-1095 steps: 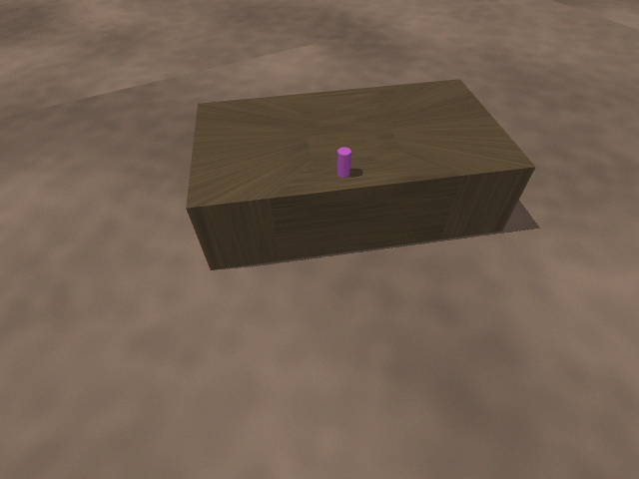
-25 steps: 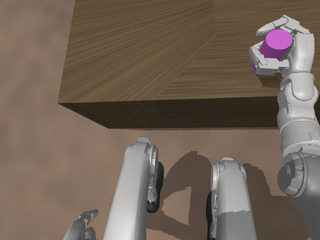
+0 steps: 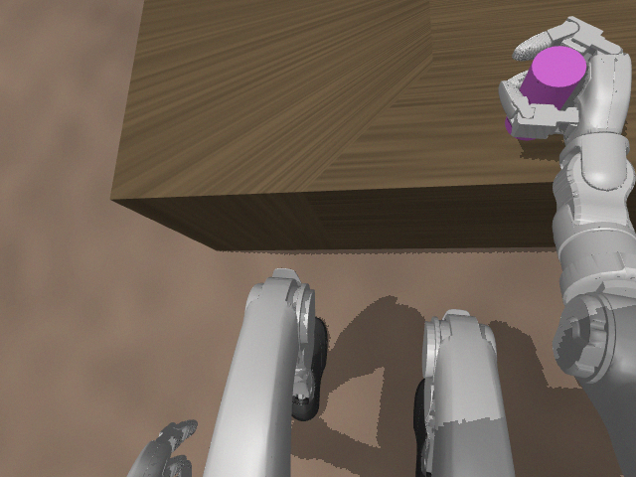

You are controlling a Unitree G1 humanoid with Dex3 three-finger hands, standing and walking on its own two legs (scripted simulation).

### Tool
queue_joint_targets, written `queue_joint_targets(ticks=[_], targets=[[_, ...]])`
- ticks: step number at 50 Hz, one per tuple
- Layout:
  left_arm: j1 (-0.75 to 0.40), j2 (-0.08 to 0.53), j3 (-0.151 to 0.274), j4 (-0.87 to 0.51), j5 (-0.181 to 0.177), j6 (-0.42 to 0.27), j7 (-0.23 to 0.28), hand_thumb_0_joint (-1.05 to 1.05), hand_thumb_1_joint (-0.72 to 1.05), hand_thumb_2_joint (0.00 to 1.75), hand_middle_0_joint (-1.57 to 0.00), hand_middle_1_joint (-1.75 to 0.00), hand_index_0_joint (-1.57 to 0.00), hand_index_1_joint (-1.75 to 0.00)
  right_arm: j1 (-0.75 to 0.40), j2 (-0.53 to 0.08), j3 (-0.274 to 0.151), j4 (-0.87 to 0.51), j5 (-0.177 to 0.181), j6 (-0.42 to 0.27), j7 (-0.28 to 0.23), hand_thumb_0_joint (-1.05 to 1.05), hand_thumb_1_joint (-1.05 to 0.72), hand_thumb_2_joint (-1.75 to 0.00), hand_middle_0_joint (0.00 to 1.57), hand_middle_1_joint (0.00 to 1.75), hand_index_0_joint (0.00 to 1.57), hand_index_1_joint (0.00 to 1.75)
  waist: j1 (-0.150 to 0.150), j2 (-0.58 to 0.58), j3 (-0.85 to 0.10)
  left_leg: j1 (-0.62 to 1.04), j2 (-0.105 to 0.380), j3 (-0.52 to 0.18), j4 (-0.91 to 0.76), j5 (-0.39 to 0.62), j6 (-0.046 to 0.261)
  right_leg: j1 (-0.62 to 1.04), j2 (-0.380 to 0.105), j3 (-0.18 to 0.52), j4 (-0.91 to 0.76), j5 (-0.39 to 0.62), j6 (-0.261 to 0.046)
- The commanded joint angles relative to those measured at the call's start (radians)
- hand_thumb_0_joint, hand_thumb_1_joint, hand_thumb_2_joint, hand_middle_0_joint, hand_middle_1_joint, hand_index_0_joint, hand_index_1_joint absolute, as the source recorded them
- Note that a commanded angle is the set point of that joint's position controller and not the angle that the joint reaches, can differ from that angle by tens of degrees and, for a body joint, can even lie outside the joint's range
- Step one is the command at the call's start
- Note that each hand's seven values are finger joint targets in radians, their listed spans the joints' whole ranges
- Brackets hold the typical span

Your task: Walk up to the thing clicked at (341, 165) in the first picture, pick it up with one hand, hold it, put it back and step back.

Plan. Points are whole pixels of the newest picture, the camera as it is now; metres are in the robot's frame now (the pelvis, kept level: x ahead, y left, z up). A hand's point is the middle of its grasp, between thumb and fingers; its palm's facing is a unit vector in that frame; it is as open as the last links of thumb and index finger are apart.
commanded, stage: loosen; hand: right
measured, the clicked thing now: (540, 98) +0.56 -0.13 -0.01
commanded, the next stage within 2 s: open in 0.06 s
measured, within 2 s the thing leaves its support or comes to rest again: neither
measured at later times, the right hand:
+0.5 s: hand (533, 92) +0.55 -0.12 +0.00, palm faces -0.02 +1.00 -0.03, open 10.9 cm
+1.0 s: hand out of the picture +0.59 -0.20 +0.14, palm faces +0.04 +1.00 -0.04, open 16.7 cm
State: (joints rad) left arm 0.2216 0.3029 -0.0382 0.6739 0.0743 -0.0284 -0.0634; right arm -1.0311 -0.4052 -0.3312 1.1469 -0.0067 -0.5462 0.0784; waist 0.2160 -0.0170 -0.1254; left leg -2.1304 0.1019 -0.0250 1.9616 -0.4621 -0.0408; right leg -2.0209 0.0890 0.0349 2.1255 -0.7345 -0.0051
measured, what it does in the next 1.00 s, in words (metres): rises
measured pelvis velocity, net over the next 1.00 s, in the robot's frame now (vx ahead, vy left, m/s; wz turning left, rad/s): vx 0.02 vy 0.00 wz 0.02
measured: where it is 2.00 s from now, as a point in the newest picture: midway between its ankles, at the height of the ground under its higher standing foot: (366, 420)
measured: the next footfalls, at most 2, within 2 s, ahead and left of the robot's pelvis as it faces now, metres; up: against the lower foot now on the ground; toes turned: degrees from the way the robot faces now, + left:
none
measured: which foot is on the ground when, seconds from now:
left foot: down 0.00-1.00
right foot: down 0.00-1.00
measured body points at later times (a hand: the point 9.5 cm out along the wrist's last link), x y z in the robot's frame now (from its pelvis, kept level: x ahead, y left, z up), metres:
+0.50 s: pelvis +0.00 +0.00 +0.00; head +0.23 -0.02 +0.39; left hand +0.04 +0.28 -0.11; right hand +0.55 -0.18 +0.01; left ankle +0.14 +0.15 -0.39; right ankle +0.07 -0.11 -0.39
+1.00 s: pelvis +0.02 +0.00 +0.09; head +0.23 -0.01 +0.48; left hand +0.04 +0.29 -0.03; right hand +0.58 -0.26 +0.15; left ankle +0.14 +0.15 -0.39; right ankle +0.07 -0.11 -0.39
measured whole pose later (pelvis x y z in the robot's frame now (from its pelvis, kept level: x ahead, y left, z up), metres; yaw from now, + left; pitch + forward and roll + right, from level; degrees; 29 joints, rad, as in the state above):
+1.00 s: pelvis +0.02 +0.00 +0.09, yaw +1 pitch +36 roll +2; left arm 0.26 0.30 -0.05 0.68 0.00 -0.01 0.01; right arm -1.08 -0.64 -0.44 1.16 0.06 -0.34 0.25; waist 0.20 -0.02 -0.16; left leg -1.87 0.08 0.00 1.70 -0.46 -0.03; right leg -1.76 0.05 0.04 1.85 -0.71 -0.01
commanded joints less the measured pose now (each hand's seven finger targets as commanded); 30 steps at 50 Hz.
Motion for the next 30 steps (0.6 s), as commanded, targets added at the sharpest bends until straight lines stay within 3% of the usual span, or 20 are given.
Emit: queue_joint_targets(ticks=[1, 4, 6, 8, 9, 10, 12, 16, 19, 21, 24, 26, 27, 30], targets=[[0.225, 0.22, 0.07, -0.017, 0.006, -0.003, 0.01, 0.0, 0.94, 0.87, -0.22, -0.32, -0.23, -0.3, -0.436, -0.174, -0.001, -0.215, -0.002, -0.063, -0.008, 0.0, -0.26, -0.92, 1.21, 1.04, 1.2, 1.04, 0.03, -0.159, -0.727, 0.582, -0.018, 0.054, -0.143, 0.038, 0.068, 0.305, -0.015, -0.024, -0.331, 0.141, -0.01], [0.221, 0.22, 0.068, -0.018, 0.0, -0.002, 0.01, 0.0, 0.94, 0.87, -0.21, -0.31, -0.23, -0.3, -0.428, -0.162, -0.002, -0.208, 0.007, -0.049, -0.011, 0.0, -0.18, -0.71, 1.17, 0.93, 1.16, 0.93, 0.022, -0.157, -0.713, 0.575, -0.018, 0.056, -0.14, 0.047, 0.07, 0.313, -0.017, -0.014, -0.346, 0.145, -0.006], [0.223, 0.216, 0.068, -0.02, -0.002, 0.0, 0.01, 0.0, 0.94, 0.87, -0.21, -0.32, -0.23, -0.3, -0.429, -0.14, 0.005, -0.235, 0.014, -0.045, -0.009, 0.0, -0.09, -0.61, 1.14, 0.85, 1.12, 0.86, 0.034, -0.137, -0.712, 0.578, -0.018, 0.058, -0.146, 0.062, 0.067, 0.309, -0.016, -0.014, -0.332, 0.163, -0.008], [0.215, 0.218, 0.069, -0.028, -0.004, 0.0, 0.01, 0.0, 0.92, 0.89, -0.21, -0.31, -0.21, -0.3, -0.432, -0.156, 0.005, -0.245, 0.013, -0.042, -0.009, 0.0, -0.04, -0.61, 1.05, 0.8, 1.03, 0.8, 0.026, -0.148, -0.722, 0.576, -0.017, 0.059, -0.135, 0.075, 0.069, 0.321, -0.018, -0.011, -0.336, 0.184, -0.005], [0.216, 0.218, 0.069, -0.022, -0.005, 0.001, 0.011, 0.0, 0.94, 0.87, -0.21, -0.31, -0.23, -0.3, -0.42, -0.167, -0.003, -0.226, 0.011, -0.041, -0.009, 0.0, -0.03, -0.53, 1.1, 0.77, 1.08, 0.77, 0.025, -0.147, -0.701, 0.567, -0.017, 0.057, -0.141, 0.056, 0.07, 0.31, -0.017, -0.013, -0.337, 0.165, -0.007], [0.218, 0.22, 0.071, -0.029, -0.005, 0.001, 0.009, 0.0, 0.92, 0.88, -0.21, -0.31, -0.21, -0.3, -0.413, -0.136, 0.007, -0.21, 0.014, -0.04, -0.008, 0.0, 0.0, -0.52, 1.02, 0.73, 1.0, 0.73, 0.038, -0.139, -0.689, 0.55, -0.018, 0.063, -0.135, 0.063, 0.069, 0.311, -0.018, -0.004, -0.338, 0.172, -0.005], [0.217, 0.217, 0.073, -0.014, -0.005, 0.0, 0.009, 0.0, 0.91, 0.89, -0.21, -0.31, -0.21, -0.3, -0.428, -0.161, -0.001, -0.216, 0.016, -0.045, -0.009, 0.0, 0.02, -0.47, 0.87, 0.64, 0.86, 0.64, 0.029, -0.137, -0.664, 0.552, -0.019, 0.056, -0.145, 0.026, 0.069, 0.268, -0.016, -0.013, -0.337, 0.127, -0.011], [0.221, 0.214, 0.068, -0.021, -0.004, 0.0, 0.008, 0.0, 0.91, 0.89, -0.21, -0.31, -0.21, -0.3, -0.372, -0.157, -0.011, -0.192, 0.02, -0.049, -0.005, 0.0, 0.14, -0.37, 0.75, 0.53, 0.73, 0.53, 0.03, -0.111, -0.677, 0.595, -0.02, 0.053, -0.151, 0.044, 0.067, 0.261, -0.014, -0.029, -0.326, 0.147, -0.016], [0.22, 0.216, 0.072, -0.027, -0.002, 0.0, 0.008, 0.0, 0.91, 0.89, -0.21, -0.31, -0.21, -0.31, -0.388, -0.181, -0.021, -0.217, 0.014, -0.053, -0.007, 0.0, 0.18, -0.34, 0.64, 0.47, 0.63, 0.47, 0.02, -0.123, -0.703, 0.616, -0.021, 0.048, -0.154, 0.051, 0.066, 0.261, -0.014, -0.038, -0.322, 0.156, -0.017], [0.22, 0.209, 0.067, -0.03, -0.003, 0.002, 0.007, 0.0, 0.9, 0.89, -0.21, -0.31, -0.21, -0.31, -0.412, -0.152, 0.0, -0.229, 0.012, -0.055, -0.003, 0.0, 0.17, -0.32, 0.61, 0.44, 0.59, 0.44, 0.034, -0.129, -0.704, 0.601, -0.02, 0.052, -0.147, 0.067, 0.068, 0.278, -0.014, -0.031, -0.325, 0.179, -0.013], [0.221, 0.211, 0.07, -0.034, -0.003, 0.004, 0.005, 0.0, 0.9, 0.9, -0.21, -0.31, -0.21, -0.31, -0.409, -0.155, -0.005, -0.236, 0.013, -0.055, -0.004, 0.0, 0.23, -0.29, 0.51, 0.38, 0.49, 0.38, 0.03, -0.136, -0.713, 0.597, -0.019, 0.054, -0.142, 0.073, 0.069, 0.292, -0.017, -0.023, -0.332, 0.183, -0.009], [0.216, 0.213, 0.067, -0.035, -0.003, 0.006, 0.008, 0.0, 0.91, 0.89, -0.21, -0.3, -0.21, -0.3, -0.461, -0.175, -0.009, -0.272, 0.014, -0.06, -0.007, 0.0, 0.15, -0.38, 0.45, 0.41, 0.43, 0.41, 0.037, -0.143, -0.723, 0.583, -0.019, 0.054, -0.141, 0.065, 0.069, 0.302, -0.016, -0.018, -0.332, 0.174, -0.009], [0.22, 0.225, 0.075, -0.025, -0.001, 0.006, 0.01, 0.0, 0.91, 0.89, -0.21, -0.3, -0.21, -0.3, -0.454, -0.223, -0.034, -0.272, 0.01, -0.058, -0.013, 0.0, 0.16, -0.39, 0.45, 0.42, 0.44, 0.42, 0.018, -0.158, -0.734, 0.596, -0.019, 0.051, -0.146, 0.052, 0.069, 0.309, -0.017, -0.024, -0.336, 0.161, -0.01], [0.221, 0.231, 0.075, -0.029, -0.005, 0.014, 0.017, 0.0, 0.9, 0.9, -0.21, -0.3, -0.2, -0.3, -0.475, -0.27, -0.053, -0.338, 0.009, -0.048, -0.019, 0.0, 0.21, -0.34, 0.38, 0.35, 0.37, 0.35, 0.004, -0.185, -0.777, 0.625, -0.017, 0.049, -0.159, 0.058, 0.07, 0.363, -0.017, -0.02, -0.362, 0.167, -0.007]])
